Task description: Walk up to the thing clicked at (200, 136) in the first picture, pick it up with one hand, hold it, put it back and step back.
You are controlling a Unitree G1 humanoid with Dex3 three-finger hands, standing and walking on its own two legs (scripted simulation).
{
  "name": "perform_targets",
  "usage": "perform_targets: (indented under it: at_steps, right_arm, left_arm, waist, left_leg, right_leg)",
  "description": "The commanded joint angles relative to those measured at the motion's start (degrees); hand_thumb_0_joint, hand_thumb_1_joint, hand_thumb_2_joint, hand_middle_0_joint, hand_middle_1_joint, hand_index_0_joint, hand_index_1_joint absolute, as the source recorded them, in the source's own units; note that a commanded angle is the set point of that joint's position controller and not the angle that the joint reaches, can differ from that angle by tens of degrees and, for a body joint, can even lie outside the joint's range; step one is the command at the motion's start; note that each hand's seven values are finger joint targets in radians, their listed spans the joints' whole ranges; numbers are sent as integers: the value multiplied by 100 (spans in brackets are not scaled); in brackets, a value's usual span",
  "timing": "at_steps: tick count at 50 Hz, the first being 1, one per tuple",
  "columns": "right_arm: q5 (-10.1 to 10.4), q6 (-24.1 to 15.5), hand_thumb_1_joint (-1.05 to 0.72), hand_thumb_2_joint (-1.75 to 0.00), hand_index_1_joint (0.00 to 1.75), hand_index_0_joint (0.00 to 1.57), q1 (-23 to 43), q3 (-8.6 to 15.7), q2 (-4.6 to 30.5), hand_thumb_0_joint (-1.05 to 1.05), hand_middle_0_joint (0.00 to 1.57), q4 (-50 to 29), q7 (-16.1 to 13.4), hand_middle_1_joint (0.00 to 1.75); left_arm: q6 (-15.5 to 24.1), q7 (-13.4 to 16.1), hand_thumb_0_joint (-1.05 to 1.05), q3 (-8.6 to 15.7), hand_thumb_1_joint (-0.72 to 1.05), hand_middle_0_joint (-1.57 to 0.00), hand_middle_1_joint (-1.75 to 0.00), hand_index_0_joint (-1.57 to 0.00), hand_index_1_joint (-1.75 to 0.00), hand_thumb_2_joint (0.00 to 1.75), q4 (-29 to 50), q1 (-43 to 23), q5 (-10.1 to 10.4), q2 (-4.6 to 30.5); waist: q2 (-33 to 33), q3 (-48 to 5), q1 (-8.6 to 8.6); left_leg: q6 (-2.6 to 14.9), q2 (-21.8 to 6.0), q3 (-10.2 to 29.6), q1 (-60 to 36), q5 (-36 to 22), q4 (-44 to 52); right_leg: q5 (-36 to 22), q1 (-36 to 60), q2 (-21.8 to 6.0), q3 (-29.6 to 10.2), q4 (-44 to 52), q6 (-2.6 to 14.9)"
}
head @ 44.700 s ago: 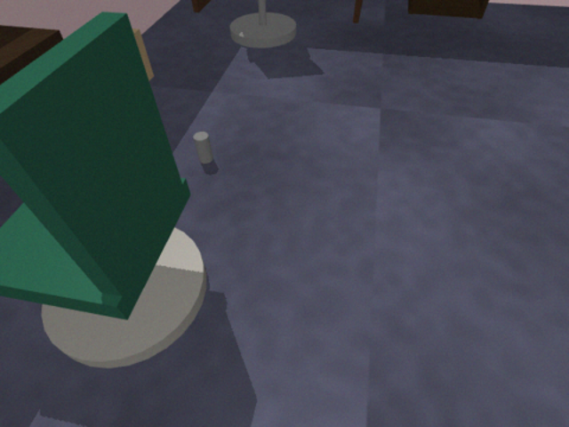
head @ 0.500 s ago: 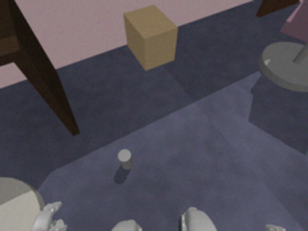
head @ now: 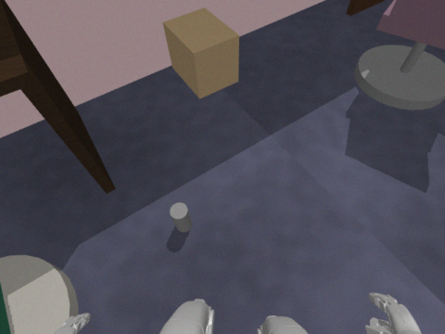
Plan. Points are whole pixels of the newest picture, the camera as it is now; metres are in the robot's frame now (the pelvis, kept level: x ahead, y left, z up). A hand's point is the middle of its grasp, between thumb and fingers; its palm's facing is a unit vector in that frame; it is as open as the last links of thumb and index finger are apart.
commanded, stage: step back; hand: left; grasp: from the side
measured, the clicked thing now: (181, 217) +0.60 +0.22 -0.68
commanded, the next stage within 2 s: none
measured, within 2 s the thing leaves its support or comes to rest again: neither
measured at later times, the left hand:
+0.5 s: hand out of the picture -0.05 +0.30 -0.15, palm faces -0.02 -0.92 -0.39, open 7.4 cm
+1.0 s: hand out of the picture -0.18 +0.27 -0.14, palm faces +0.05 -0.91 -0.41, open 7.4 cm
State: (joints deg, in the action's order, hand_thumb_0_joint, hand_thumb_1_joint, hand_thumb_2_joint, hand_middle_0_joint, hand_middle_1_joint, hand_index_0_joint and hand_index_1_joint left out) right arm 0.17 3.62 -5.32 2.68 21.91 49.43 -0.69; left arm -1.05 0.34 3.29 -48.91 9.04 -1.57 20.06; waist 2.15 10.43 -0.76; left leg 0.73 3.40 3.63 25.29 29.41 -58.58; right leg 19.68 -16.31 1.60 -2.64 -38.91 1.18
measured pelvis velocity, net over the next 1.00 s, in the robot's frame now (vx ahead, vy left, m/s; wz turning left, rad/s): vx -0.31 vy -0.01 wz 0.05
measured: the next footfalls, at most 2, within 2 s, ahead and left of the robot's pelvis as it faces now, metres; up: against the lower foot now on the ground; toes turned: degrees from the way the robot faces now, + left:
left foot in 0.22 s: -0.03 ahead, +0.13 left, +0.00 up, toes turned +1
right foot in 0.62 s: -0.19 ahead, -0.14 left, +0.00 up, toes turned -1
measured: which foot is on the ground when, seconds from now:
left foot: up 0.00-0.20, down 0.22-0.66, up 0.68-0.94, down 0.96-1.00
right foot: down 0.00-0.22, up 0.24-0.60, down 0.62-0.98, up 1.00-1.00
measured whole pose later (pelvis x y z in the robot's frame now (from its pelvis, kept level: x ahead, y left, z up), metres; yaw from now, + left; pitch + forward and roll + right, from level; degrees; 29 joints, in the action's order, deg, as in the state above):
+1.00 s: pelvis -0.31 -0.01 -0.01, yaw +3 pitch -3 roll +2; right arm -1.7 1.8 -12.3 2.5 21.4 51.6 -0.6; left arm -3.5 1.1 3.6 -44.4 5.3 -1.3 22.7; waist -2.8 10.9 -0.8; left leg 1.3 3.9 -0.4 15.5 19.8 -38.4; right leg 19.7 -24.3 -4.7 0.2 -44.4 0.0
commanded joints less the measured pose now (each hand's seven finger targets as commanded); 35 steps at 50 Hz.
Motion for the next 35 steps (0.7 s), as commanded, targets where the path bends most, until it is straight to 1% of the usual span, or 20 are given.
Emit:
perform_targets:
  at_steps: [1, 3, 6, 7, 9, 10, 11, 12, 13, 14, 16, 21, 26, 29, 30, 31, 32, 33, 34, 35]
  right_arm:
    - [51, -177, -90, -90, 30, 20, -419, 274, 1122, 0, 20, -304, -124, 30]
    - [38, -209, -90, -90, 30, 20, -548, 248, 1116, 0, 20, -286, -126, 30]
    - [-45, -253, -90, -90, 30, 20, -450, 237, 1032, 0, 20, -391, -114, 30]
    - [-73, -273, -90, -90, 30, 20, -488, 251, 1004, 0, 20, -377, -99, 30]
    - [-138, -305, -90, -90, 30, 20, -959, 326, 1001, 0, 20, -204, -63, 30]
    - [-211, -339, -90, -90, 30, 20, -899, 394, 1125, 0, 20, -218, -55, 30]
    - [-325, -360, -90, -90, 30, 20, -783, 508, 1618, 0, 20, -309, -41, 30]
    - [-255, -338, -90, -90, 30, 20, -578, 593, 2173, 0, 20, -436, 18, 30]
    - [-271, -365, -90, -90, 30, 20, -439, 602, 2097, 0, 20, -443, 0, 30]
    - [-250, -392, -90, -90, 30, 20, -171, 507, 1767, 0, 20, -474, -42, 30]
    - [-248, -408, -90, -90, 30, 20, 66, 404, 1444, 0, 20, -531, -105, 30]
    - [-181, -418, -90, -90, 30, 20, -545, 426, 1313, 0, 20, -514, -146, 30]
    - [-224, -341, -90, -90, 30, 20, -503, 465, 1502, 0, 20, -647, -133, 30]
    - [-198, -234, -90, -90, 30, 20, -131, 503, 1715, 0, 20, -736, -95, 30]
    - [-172, -184, -90, -90, 30, 20, -41, 489, 1707, 0, 20, -739, -87, 30]
    - [-136, -165, -90, -90, 30, 20, -113, 421, 1511, 0, 20, -745, -72, 30]
    - [-71, -178, -90, -90, 30, 20, -105, 330, 1122, 0, 20, -845, -71, 30]
    - [-76, -175, -90, -90, 30, 20, 204, 386, 1134, 0, 20, -876, -190, 30]
    - [-94, -152, -90, -90, 30, 20, 168, 455, 1379, 0, 20, -780, -203, 30]
    - [-52, -168, -90, -90, 30, 20, -211, 427, 1380, 0, 20, -589, -181, 30]
  left_arm:
    - [107, 175, 0, 497, 90, -20, -30, -20, -30, 90, 767, -417, -8, 1513]
    - [70, 179, 0, 455, 90, -20, -30, -20, -30, 90, 852, -301, -42, 1404]
    - [23, 190, 0, 458, 90, -20, -30, -20, -30, 90, 862, 20, -49, 1423]
    - [-4, 176, 0, 450, 90, -20, -30, -20, -30, 90, 881, 19, -25, 1444]
    - [-88, 140, 0, 425, 90, -20, -30, -20, -30, 90, 993, -303, 39, 1555]
    - [-141, 122, 0, 354, 90, -20, -30, -20, -30, 90, 990, -190, 48, 1373]
    - [-155, 110, 0, 302, 90, -20, -30, -20, -30, 90, 1027, -1, 73, 1117]
    - [-137, 195, 0, 412, 90, -20, -30, -20, -30, 90, 1063, -455, 90, 1308]
    - [-143, 242, 0, 466, 90, -20, -30, -20, -30, 90, 978, -542, 9, 1410]
    - [-151, 228, 0, 459, 90, -20, -30, -20, -30, 90, 883, -412, 48, 1397]
    - [-139, 182, 0, 479, 90, -20, -30, -20, -30, 90, 656, 85, 124, 1337]
    - [-117, 95, 0, 500, 90, -20, -30, -20, -30, 90, 682, 156, 21, 1286]
    - [-93, 45, 0, 442, 90, -20, -30, -20, -30, 90, 647, 246, 44, 1222]
    - [-98, -31, 0, 446, 90, -20, -30, -20, -30, 90, 289, 940, 47, 1167]
    - [-90, -38, 0, 481, 90, -20, -30, -20, -30, 90, 112, 1225, 27, 1193]
    - [-73, -35, 0, 541, 90, -20, -30, -20, -30, 90, 77, 1279, -52, 1340]
    - [-47, -48, 0, 679, 90, -20, -30, -20, -30, 90, 223, 1147, -142, 1822]
    - [-93, -31, 0, 779, 90, -20, -30, -20, -30, 90, 485, 562, -119, 2473]
    - [-49, -9, 0, 715, 90, -20, -30, -20, -30, 90, 698, 152, -120, 2354]
    - [-19, 38, 0, 589, 90, -20, -30, -20, -30, 90, 795, -372, -61, 1973]
  waist:
    - [-1015, -963, 87]
    - [-1021, -1083, -29]
    - [-1283, -1305, -176]
    - [-1413, -1354, -141]
    - [-1260, -1422, 169]
    - [-793, -1346, 140]
    - [463, -1314, 87]
    - [1221, -1203, 376]
    - [823, -1040, 368]
    - [259, -998, 162]
    - [394, -922, -138]
    - [410, -1219, 192]
    - [725, -1464, 274]
    - [1025, -1620, -52]
    - [926, -1650, -170]
    - [560, -1485, -191]
    - [-846, -1195, -207]
    - [-2086, -829, -445]
    - [-1676, -430, -269]
    - [-1012, -346, 39]
  left_leg:
    - [-155, 319, 539, 105, 15, -1195]
    - [-217, 247, 307, 154, 34, -373]
    - [-194, -42, 4, 22, 50, 1174]
    - [-169, -114, -159, -164, -118, 1742]
    - [-56, -126, -438, -1176, -1392, 3171]
    - [32, -366, 66, -1477, -1860, 3489]
    - [488, -1597, 1719, -1890, -2285, 3809]
    - [1394, -2594, 2784, -931, -2952, 4104]
    - [1603, -2709, 2922, -519, -2768, 4143]
    - [1407, -2362, 2119, -788, -3177, 3882]
    - [1192, -1922, 1340, -973, -3553, 3545]
    - [1307, -1741, 1067, -2169, -3864, 3217]
    - [1350, -1871, 917, -1991, -3512, 3098]
    - [1037, -1777, 811, -1169, -2524, 3085]
    - [864, -1642, 724, -724, -2140, 2960]
    - [524, -1356, 600, -49, -1365, 2682]
    - [90, -369, 310, 1053, -272, 1561]
    - [-137, 206, 144, 709, 569, 29]
    - [-211, 34, 693, 430, 394, -829]
    - [-164, 205, 794, 409, -15, -1110]
  right_leg:
    - [-3177, 57, -1467, -1257, 1231, 1230]
    - [-3128, 597, -1286, -1027, 1090, 1151]
    - [-3228, 1190, -1395, -1065, 845, 1087]
    - [-3121, 1179, -1377, -1093, 747, 1034]
    - [-2634, 511, -1250, -918, 310, 773]
    - [-1725, -40, -972, -845, 59, 493]
    - [-159, -1114, -187, -503, -845, 176]
    - [1754, -1071, 431, -403, -2037, -19]
    - [1778, -934, 457, -992, -2893, 5]
    - [1429, -1199, 447, -1102, -3274, 41]
    - [975, -1345, 424, -1003, -3704, -10]
    - [854, -1563, 363, -785, -2988, -350]
    - [1039, -721, -7, -207, -1202, -334]
    - [269, 373, -86, 213, 462, -72]
    - [-129, 856, -52, 372, 1025, 11]
    - [-25, 1081, -169, 41, 1173, 135]
    - [541, 991, -1313, -1900, 1694, 573]
    - [991, -776, -2557, -3146, 2505, 1489]
    - [961, -1508, -2656, -3127, 2616, 1624]
    - [160, -1369, -2126, -2103, 2132, 1343]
